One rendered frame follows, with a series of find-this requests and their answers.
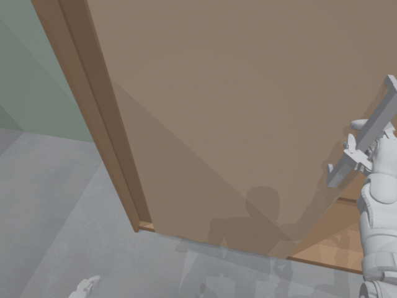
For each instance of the left robot hand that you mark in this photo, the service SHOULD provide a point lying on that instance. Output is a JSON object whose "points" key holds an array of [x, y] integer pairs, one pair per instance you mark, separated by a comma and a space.
{"points": [[86, 287]]}

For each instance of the right robot hand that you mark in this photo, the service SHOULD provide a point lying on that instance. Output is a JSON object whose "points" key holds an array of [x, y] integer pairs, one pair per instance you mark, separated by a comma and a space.
{"points": [[382, 152]]}

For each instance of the wardrobe door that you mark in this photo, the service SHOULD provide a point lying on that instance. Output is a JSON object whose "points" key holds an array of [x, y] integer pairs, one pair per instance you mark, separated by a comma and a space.
{"points": [[234, 108], [81, 27]]}

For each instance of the right robot forearm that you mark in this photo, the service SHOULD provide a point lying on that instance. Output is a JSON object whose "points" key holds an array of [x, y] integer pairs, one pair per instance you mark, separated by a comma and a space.
{"points": [[377, 204]]}

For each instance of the right robot upper arm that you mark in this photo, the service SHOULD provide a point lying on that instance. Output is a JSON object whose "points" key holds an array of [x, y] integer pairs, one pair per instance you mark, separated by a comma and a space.
{"points": [[377, 289]]}

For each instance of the handle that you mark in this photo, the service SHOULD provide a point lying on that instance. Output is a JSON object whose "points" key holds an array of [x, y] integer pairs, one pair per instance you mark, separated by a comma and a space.
{"points": [[379, 119]]}

